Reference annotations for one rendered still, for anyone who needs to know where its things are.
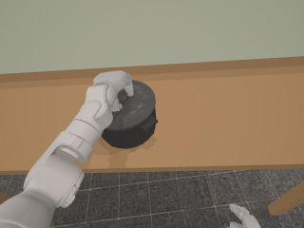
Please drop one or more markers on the table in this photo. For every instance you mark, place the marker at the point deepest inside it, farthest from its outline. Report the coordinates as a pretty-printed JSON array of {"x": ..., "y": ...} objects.
[{"x": 221, "y": 115}]

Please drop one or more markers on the robot left upper arm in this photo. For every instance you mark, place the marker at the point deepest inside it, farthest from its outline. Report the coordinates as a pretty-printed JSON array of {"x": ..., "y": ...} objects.
[{"x": 55, "y": 184}]

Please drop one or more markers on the robot left hand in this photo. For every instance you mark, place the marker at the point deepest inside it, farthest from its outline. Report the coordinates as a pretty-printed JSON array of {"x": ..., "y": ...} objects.
[{"x": 121, "y": 80}]

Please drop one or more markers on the robot right hand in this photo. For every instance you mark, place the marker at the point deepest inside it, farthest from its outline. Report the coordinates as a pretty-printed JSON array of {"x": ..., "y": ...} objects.
[{"x": 248, "y": 221}]

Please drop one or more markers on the left robot forearm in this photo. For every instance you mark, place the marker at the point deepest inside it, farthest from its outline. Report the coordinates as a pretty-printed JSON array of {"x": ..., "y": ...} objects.
[{"x": 77, "y": 141}]

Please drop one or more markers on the knob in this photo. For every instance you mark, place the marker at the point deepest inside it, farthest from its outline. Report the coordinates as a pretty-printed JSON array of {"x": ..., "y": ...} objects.
[{"x": 122, "y": 97}]

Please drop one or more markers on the lid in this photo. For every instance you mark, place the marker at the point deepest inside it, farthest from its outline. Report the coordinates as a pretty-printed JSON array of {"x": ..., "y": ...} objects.
[{"x": 137, "y": 109}]

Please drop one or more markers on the pot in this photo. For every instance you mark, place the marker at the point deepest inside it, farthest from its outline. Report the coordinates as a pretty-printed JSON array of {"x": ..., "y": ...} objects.
[{"x": 132, "y": 137}]

